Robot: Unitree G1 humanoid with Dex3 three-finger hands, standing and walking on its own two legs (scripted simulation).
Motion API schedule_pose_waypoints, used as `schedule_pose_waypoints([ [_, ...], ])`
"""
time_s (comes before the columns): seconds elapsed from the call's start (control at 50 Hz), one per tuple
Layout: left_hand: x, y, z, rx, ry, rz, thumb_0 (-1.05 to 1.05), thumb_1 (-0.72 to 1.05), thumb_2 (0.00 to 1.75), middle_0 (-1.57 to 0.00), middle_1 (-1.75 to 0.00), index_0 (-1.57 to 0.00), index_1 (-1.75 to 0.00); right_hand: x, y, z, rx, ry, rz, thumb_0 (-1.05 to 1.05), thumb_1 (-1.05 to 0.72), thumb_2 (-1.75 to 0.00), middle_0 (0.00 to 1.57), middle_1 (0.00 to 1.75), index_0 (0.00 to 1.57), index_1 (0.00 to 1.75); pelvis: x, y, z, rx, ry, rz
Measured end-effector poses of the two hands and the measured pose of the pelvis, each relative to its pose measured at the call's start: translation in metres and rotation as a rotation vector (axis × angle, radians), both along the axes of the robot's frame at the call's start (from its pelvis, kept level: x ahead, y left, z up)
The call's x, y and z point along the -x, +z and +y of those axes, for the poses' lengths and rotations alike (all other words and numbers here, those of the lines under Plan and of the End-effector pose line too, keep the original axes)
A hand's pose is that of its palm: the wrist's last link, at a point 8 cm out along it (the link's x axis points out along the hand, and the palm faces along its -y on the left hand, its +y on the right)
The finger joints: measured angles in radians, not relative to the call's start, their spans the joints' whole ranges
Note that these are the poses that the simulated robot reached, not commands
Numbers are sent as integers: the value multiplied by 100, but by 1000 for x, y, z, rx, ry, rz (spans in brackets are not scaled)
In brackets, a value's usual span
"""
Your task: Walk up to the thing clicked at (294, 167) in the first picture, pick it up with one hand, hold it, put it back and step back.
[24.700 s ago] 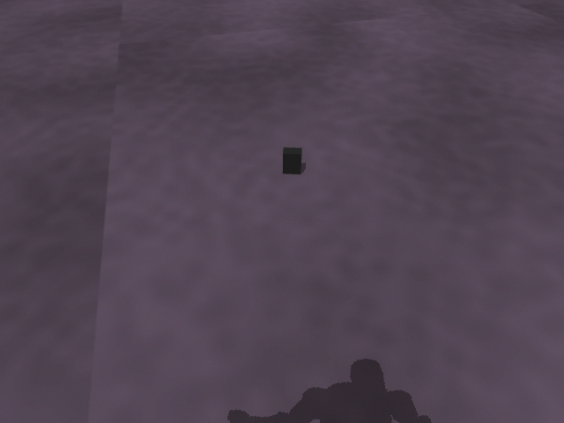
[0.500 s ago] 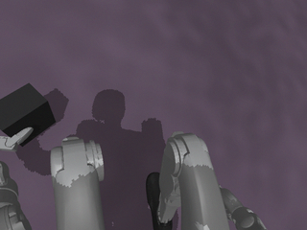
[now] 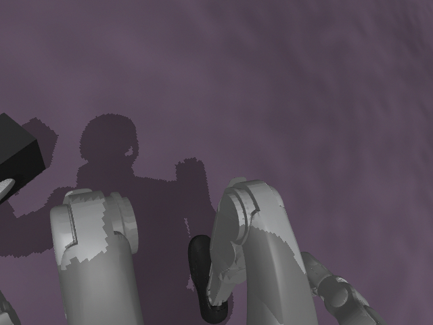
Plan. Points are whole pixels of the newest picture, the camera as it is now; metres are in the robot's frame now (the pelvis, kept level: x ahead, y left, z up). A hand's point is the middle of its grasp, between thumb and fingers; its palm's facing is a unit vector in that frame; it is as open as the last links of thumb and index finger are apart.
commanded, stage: lower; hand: left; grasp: from the side
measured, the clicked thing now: out of the picture +0.38 +0.30 -0.18
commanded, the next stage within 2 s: loosen in 0.78 s
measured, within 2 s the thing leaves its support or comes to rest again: rests again in 0.68 s
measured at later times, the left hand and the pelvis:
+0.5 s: hand out of the picture +0.37 +0.34 -0.18, palm faces +0.54 -0.84 -0.01, open 9.9 cm; pelvis -0.01 +0.01 +0.00, yaw -2 degrees
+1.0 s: hand out of the picture +0.37 +0.34 -0.19, palm faces +0.54 -0.84 +0.00, open 9.8 cm; pelvis -0.01 +0.01 -0.01, yaw -3 degrees
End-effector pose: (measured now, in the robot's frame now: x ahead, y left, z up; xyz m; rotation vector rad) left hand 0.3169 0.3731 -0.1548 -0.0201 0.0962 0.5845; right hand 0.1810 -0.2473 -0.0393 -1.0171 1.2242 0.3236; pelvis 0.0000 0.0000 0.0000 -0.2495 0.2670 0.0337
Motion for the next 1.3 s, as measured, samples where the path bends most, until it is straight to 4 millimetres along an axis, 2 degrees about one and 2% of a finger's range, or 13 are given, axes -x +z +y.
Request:
schedule_pose_waypoints([
  [0.34,-2,-15,3,-13,9,-9,0,-56,98,-88,-121,-89,-121,2,10,9,42,72,5,0,-92,-90,20,30,20,30,6,-3,4,26,-15,-50],
  [0.62,-1,-30,-4,6,8,-4,0,-54,95,-88,-119,-89,-119,4,17,16,69,103,16,0,-91,-90,20,30,20,30,7,-4,8,48,-25,-72],
  [0.96,-3,-31,-2,-4,-6,-21,0,-51,91,-88,-116,-89,-115,5,22,24,84,137,7,0,-90,-90,20,30,20,30,11,-6,11,62,-36,-101],
  [1.04,-4,-31,-2,-8,-17,-26,0,-45,84,-89,-109,-90,-108,6,22,26,86,142,9,0,-91,-90,20,30,20,30,11,-6,12,66,-38,-105],
  [1.12,-3,-31,-2,-4,-13,-34,0,-38,72,-87,-94,-88,-93,7,24,27,87,146,10,0,-91,-90,20,30,20,30,12,-6,12,68,-38,-108],
  [1.3,-7,-29,-4,1,-16,-46,-1,-44,35,-60,-51,-60,-50,8,27,29,90,149,-1,0,-91,-90,20,30,20,30,13,-5,13,71,-40,-115],
])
